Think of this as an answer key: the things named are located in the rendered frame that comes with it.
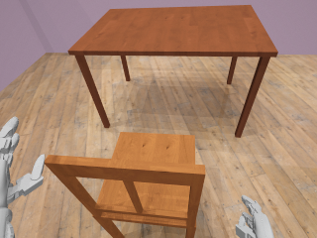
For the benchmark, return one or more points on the robot left hand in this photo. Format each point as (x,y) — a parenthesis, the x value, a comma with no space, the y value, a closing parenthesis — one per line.
(27,183)

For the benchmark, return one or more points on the table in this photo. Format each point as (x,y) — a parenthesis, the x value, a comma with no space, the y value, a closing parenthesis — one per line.
(193,31)

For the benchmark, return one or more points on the chair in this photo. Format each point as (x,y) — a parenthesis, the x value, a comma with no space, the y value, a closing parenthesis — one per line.
(151,179)

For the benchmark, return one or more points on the robot right hand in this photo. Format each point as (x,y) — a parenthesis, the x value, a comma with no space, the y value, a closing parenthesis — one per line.
(259,225)

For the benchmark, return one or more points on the robot left forearm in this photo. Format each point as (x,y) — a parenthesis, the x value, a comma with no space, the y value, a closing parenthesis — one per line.
(6,228)

